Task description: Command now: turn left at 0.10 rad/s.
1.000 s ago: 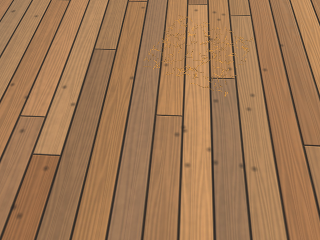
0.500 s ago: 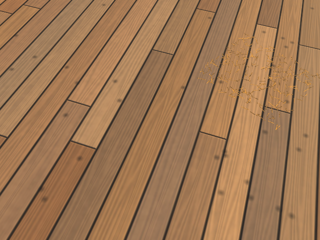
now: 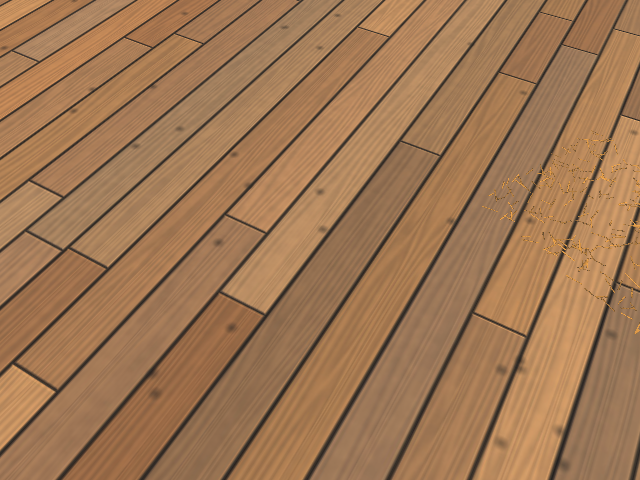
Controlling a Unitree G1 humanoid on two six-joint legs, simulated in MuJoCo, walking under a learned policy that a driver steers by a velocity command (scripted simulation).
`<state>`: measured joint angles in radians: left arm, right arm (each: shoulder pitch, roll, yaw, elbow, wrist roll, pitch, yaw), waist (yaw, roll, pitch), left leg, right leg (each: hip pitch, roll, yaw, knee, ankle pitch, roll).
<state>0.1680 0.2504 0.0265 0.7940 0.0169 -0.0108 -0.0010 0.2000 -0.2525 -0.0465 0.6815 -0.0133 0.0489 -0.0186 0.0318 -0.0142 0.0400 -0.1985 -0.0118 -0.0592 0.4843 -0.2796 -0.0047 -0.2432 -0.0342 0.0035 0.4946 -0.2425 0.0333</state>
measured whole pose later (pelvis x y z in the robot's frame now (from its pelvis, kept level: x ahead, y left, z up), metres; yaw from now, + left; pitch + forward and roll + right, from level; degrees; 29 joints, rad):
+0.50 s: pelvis +0.10 -0.04 +0.01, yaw +0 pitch +1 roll +1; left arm 0.40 0.25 0.03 0.88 0.00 -0.09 -0.02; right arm 0.24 -0.30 -0.07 0.73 0.02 -0.06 0.00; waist 0.05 0.03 0.00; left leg -0.55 0.06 -0.02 1.03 -0.21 0.03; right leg -0.08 0.03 -0.03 0.33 -0.26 -0.06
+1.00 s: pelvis +0.38 +0.01 +0.00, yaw -1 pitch +0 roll +2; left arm 0.25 0.31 0.04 0.82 -0.02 -0.07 0.00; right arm 0.25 -0.26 -0.06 0.80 0.00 -0.09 0.03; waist -0.01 -0.04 0.05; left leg -0.22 -0.08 0.07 0.35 -0.13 0.08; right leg -0.53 -0.10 0.05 1.13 -0.29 -0.02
